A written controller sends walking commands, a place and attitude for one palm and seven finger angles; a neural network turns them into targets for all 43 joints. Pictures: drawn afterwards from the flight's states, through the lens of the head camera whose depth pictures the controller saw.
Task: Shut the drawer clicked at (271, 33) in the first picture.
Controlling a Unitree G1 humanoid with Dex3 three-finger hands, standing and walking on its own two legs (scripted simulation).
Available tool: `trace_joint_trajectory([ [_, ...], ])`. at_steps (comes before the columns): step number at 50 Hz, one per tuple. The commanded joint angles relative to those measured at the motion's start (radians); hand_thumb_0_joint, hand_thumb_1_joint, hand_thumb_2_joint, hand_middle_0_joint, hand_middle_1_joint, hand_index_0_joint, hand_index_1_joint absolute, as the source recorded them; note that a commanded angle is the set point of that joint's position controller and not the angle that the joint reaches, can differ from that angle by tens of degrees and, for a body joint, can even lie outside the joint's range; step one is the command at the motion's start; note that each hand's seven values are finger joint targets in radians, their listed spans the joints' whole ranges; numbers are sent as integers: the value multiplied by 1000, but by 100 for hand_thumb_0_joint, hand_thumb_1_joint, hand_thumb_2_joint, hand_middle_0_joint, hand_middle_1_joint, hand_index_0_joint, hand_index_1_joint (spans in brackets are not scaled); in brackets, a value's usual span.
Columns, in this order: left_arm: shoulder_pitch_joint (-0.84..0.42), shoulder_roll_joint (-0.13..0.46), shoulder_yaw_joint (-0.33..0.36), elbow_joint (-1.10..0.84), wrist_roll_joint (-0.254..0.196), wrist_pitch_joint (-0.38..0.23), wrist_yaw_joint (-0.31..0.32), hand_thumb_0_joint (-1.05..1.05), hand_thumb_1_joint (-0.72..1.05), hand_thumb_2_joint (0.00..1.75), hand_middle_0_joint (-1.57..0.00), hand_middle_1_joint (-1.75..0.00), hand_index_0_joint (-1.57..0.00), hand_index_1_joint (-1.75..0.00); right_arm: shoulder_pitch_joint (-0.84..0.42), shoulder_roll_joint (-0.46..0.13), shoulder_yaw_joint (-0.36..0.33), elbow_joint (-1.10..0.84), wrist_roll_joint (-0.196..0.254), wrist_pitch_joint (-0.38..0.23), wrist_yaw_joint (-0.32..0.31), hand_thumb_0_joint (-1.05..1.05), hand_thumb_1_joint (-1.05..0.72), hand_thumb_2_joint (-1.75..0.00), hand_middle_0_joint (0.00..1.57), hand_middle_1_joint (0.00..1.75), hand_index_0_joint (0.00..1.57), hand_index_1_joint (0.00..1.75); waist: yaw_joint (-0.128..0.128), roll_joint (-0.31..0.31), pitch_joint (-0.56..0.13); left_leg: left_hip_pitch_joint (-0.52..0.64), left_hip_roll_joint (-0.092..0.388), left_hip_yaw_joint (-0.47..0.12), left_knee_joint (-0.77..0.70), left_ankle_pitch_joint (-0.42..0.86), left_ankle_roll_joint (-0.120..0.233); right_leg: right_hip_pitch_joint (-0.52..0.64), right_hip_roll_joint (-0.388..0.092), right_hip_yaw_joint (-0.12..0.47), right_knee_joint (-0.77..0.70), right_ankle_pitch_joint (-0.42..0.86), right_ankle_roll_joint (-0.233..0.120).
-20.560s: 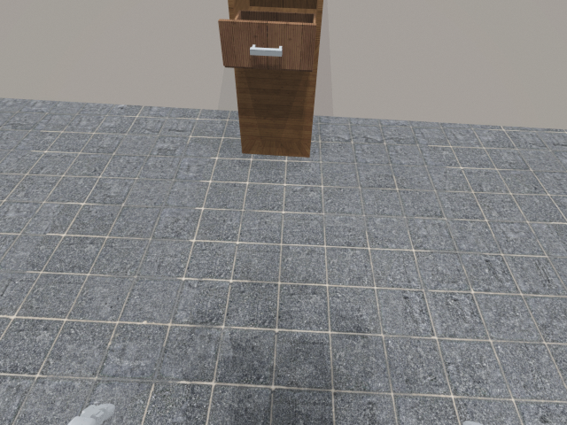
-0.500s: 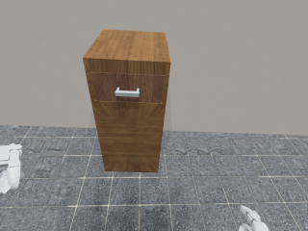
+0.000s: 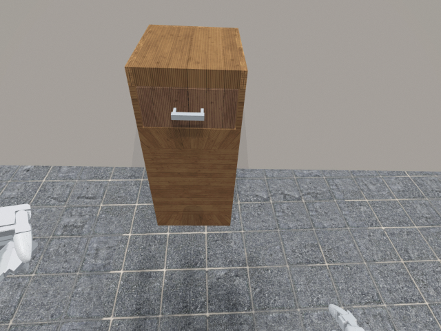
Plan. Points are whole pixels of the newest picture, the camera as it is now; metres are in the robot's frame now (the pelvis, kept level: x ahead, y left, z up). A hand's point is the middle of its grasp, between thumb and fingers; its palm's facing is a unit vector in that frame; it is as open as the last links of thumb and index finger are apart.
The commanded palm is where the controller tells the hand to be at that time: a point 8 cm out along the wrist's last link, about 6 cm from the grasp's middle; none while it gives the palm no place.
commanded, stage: stop stepping back and stand still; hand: left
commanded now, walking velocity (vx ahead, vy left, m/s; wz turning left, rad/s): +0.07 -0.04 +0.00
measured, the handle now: (188, 113) +0.82 +0.17 -0.04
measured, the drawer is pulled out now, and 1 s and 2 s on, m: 0.00 0.00 0.00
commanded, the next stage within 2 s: let the arm hang, fingers relaxed in 0.64 s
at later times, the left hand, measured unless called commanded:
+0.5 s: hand (48, 243) +0.19 +0.26 +0.14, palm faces +0.42 -0.78 -0.47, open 3.3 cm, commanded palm +0.13 +0.29 +0.18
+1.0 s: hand out of the picture +0.07 +0.22 -0.14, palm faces +0.05 -0.96 -0.27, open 3.1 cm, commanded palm none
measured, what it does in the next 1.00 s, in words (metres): steps on the spot: left foot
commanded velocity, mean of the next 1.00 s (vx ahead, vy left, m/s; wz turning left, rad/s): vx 0.00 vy -0.01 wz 0.00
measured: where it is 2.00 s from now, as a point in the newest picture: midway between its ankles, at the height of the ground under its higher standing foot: outside the picture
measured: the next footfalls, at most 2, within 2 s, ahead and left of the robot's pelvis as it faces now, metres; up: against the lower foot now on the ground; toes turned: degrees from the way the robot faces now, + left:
left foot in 0.06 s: +0.06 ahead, +0.12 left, +0.00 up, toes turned +5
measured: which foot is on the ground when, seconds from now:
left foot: up 0.00-0.04, down 0.06-1.00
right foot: down 0.00-1.00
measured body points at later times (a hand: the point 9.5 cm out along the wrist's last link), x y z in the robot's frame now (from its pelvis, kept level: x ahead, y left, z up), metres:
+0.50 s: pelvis +0.01 +0.00 +0.00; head +0.03 +0.00 +0.45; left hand +0.17 +0.30 +0.17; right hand +0.18 -0.23 -0.10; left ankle +0.02 +0.12 -0.74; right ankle +0.00 -0.09 -0.73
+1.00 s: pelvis -0.02 +0.01 -0.01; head -0.01 +0.01 +0.44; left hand +0.06 +0.27 -0.12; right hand +0.11 -0.24 -0.13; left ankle +0.02 +0.12 -0.73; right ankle +0.00 -0.09 -0.73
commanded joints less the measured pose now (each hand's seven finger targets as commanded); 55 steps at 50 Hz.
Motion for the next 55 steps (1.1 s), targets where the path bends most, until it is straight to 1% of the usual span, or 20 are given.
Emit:
trace_joint_trajectory([
  [1, -207, 96, -14, -158, 14, -47, 14, 0, 90, 90, -140, -160, -140, -160, -148, -135, -43, -164, 4, -89, -33, 0, -90, -90, 20, 30, 20, 30, -39, 43, 134, 274, 40, -22, -279, -58, 38, -329, -141, 94, -82, -269, -64],
  [3, -245, 127, 6, -287, 25, -78, 14, 0, 90, 90, -140, -160, -140, -160, -144, -153, -36, -190, 3, -113, -31, 0, -90, -90, 20, 30, 20, 30, -32, 283, 158, 263, 217, -366, -486, -173, 124, -374, -11, 39, 151, -178, 18],
  [4, -260, 156, 33, -348, 31, -97, 17, 0, 90, 90, -140, -160, -140, -160, -136, -147, -33, -198, -1, -122, -21, 0, -90, -90, 20, 30, 20, 30, -23, 292, 137, 229, 272, -463, -544, -122, 158, -332, 18, 46, 262, -156, 38],
  [7, -168, 246, 139, -411, 36, -106, 21, 0, 90, 90, -140, -160, -140, -160, -137, -117, -42, -194, -9, -147, 0, 0, -90, -90, 20, 30, 20, 30, -2, 304, 73, 45, 239, -373, -615, -298, 129, -118, -5, 78, 299, -166, 18],
  [10, 39, 201, 149, -345, 26, -105, 20, 0, 90, 90, -140, -160, -140, -160, -128, -111, -47, -214, 3, -133, 20, 0, -90, -90, 20, 30, 20, 30, 10, 192, 14, -41, 131, -138, -423, -194, 55, 100, -11, 68, -12, -55, 11],
  [11, 60, 197, 155, -307, 24, -108, 17, 0, 90, 90, -140, -160, -140, -160, -127, -105, -56, -219, 3, -121, 24, 0, -90, -90, 20, 30, 20, 30, 4, 45, 26, -54, 37, -47, -244, -164, 14, 54, -66, 196, -152, -102, -18],
  [12, 101, 184, 160, -253, 10, -103, 13, 0, 90, 90, -140, -160, -140, -160, -113, -102, -64, -217, 3, -106, 30, 0, -90, -90, 20, 30, 20, 30, -6, -142, 21, -43, -21, -20, -20, -96, -15, -39, -209, 424, -297, -193, -83],
  [13, 44, 165, 139, -230, -4, -90, 12, 0, 90, 90, -140, -160, -140, -160, -109, -105, -64, -200, 9, -101, 30, 0, -90, -90, 20, 30, 20, 30, -11, -187, 59, -36, -27, -22, 118, -84, -21, -134, -286, 501, -339, -178, -122],
  [17, 13, 121, 109, -101, -3, -93, 13, 0, 90, 90, -140, -160, -140, -160, -121, -96, -48, -175, 15, -97, 13, 0, -90, -90, 20, 30, 20, 30, -31, -105, 16, 35, 17, -19, -85, -18, -7, -15, -215, 250, -138, 351, -98],
  [19, 23, 110, 89, -58, 1, -90, 15, 0, 90, 90, -140, -160, -140, -160, -123, -101, -42, -156, 15, -100, 2, 0, -90, -90, 20, 30, 20, 30, -27, -87, -10, 204, -4, 4, -286, 136, 10, -40, -150, 176, -86, 387, -37],
  [23, -78, 134, 49, -225, 12, -106, 9, 0, 90, 90, -140, -160, -140, -160, -148, -155, -61, -187, 18, -112, -8, 0, -90, -90, 20, 30, 20, 30, 3, 34, -39, 353, 140, -132, -351, 390, 71, -87, -57, 135, -42, 259, 78],
  [26, -71, 172, 75, -303, 27, -104, 12, 0, 90, 90, -140, -160, -140, -160, -149, -125, -44, -198, 13, -110, -2, 0, -90, -90, 20, 30, 20, 30, -6, 89, -77, 333, 97, -99, -319, 576, 50, 2, -50, 99, -4, 457, 42],
  [36, 72, 137, 112, -179, -13, -91, 9, 0, 90, 90, -140, -160, -140, -160, -155, -122, -57, -220, 19, -59, 6, 0, -90, -90, 20, 30, 20, 30, -19, 44, -30, 252, 59, -76, -346, 271, 15, -17, -68, 158, -144, 298, 14],
  [37, -133, 40, -315, 625, 76, 24, -125, 0, 90, 90, -140, -160, -140, -160, -208, -259, -100, 20, 31, -133, 91, 0, -90, -90, 20, 30, 20, 30, -59, 56, -4, 239, 99, -88, -200, 405, 12, -164, -124, 72, 11, 369, -1],
  [39, -165, 25, -261, 635, 78, 143, -155, 0, 90, 90, -132, -151, -132, -151, -127, -253, -99, -9, 34, -34, 91, 0, -90, -90, 20, 30, 20, 30, -36, 22, -28, 214, 109, -120, -230, 365, 29, -180, -105, 96, 7, 218, 8],
  [41, -231, 7, -275, 738, 80, 150, -155, 0, 90, 90, -124, -143, -124, -143, -135, -232, -74, 3, 13, -7, 88, 0, -90, -90, 20, 30, 20, 30, -12, -57, -13, 95, 124, -184, -272, 237, 69, -152, -85, 91, 22, 102, 3],
  [43, -282, 19, -290, 848, 85, 151, -154, 0, 90, 90, -116, -134, -116, -134, -138, -229, -64, 12, -2, 9, 83, 0, -90, -90, 20, 30, 20, 30, -6, -169, -25, 106, 94, -180, -262, 240, 65, -110, -99, 118, -14, 141, -15],
  [45, -346, 26, -301, 971, 83, 160, -150, 0, 90, 90, -108, -125, -108, -125, -133, -223, -61, 40, -10, 30, 78, 0, -90, -90, 20, 30, 20, 30, -15, -193, -1, 144, 55, -156, -246, 206, 56, -138, -126, 148, -58, 131, -43],
  [49, -375, -9, -333, 1189, 70, 182, -139, 0, 90, 90, -92, -108, -92, -108, -119, -187, -40, 114, -20, 59, 75, 0, -90, -90, 20, 30, 20, 30, -9, 76, 61, 125, 71, -189, -370, 129, 57, -113, -88, 129, -72, -8, -29],
  [55, -319, -35, -336, 1422, 63, 174, -135, 0, 90, 90, -68, -82, -68, -82, -45, -132, -41, 227, -16, 79, 60, 0, -90, -90, 20, 30, 20, 30, -7, 178, 43, 143, 46, -160, -402, -57, 41, -69, -98, 145, -177, -92, -45],
])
